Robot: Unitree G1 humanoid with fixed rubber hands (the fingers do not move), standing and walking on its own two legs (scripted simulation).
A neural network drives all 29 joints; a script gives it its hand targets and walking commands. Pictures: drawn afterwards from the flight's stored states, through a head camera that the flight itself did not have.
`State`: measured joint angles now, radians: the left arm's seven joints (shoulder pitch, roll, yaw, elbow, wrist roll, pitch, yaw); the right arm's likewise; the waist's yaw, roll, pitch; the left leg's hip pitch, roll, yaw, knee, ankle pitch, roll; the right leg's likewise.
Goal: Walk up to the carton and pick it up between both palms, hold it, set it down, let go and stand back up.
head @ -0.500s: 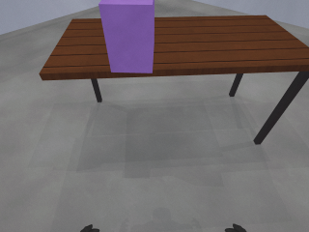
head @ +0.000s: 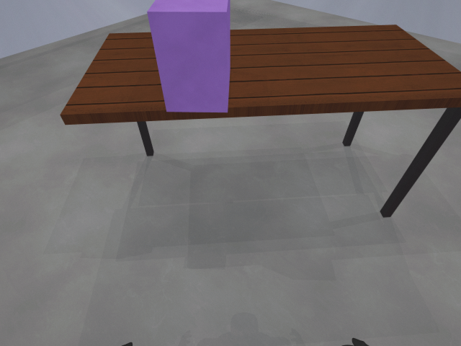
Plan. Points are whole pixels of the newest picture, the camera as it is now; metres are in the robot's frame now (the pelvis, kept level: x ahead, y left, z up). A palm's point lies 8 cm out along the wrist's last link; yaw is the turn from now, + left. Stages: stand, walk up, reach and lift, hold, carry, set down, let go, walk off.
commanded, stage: stand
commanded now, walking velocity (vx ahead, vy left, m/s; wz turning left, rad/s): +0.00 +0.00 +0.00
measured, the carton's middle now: (198, 46) +0.96 +0.11 +0.12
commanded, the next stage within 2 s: walk up in 1.90 s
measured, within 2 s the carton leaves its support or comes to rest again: neither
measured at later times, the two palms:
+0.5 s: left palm out of the picture +0.12 +0.23 -0.10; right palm out of the picture +0.11 -0.23 -0.10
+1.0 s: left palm out of the picture +0.09 +0.24 -0.11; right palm out of the picture +0.09 -0.23 -0.10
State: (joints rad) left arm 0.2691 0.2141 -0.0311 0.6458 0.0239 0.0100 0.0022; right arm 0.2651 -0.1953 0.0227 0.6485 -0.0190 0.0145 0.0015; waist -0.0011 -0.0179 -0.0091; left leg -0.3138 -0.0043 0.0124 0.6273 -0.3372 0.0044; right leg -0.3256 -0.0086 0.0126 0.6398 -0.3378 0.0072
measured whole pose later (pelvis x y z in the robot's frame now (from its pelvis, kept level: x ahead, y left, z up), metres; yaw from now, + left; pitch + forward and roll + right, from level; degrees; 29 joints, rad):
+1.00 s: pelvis +0.00 +0.00 +0.01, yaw +0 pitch +0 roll +0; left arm 0.28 0.22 -0.02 0.72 0.02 0.01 0.01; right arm 0.29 -0.20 0.00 0.71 -0.02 0.01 -0.01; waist 0.00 -0.02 0.00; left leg -0.26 0.00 0.01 0.57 -0.31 0.01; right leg -0.27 -0.01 0.02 0.58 -0.31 0.01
